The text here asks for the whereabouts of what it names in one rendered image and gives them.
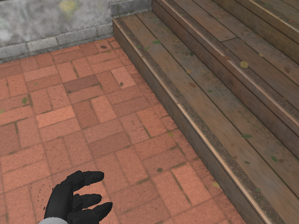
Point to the left robot hand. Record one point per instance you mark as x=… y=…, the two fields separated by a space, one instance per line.
x=67 y=206

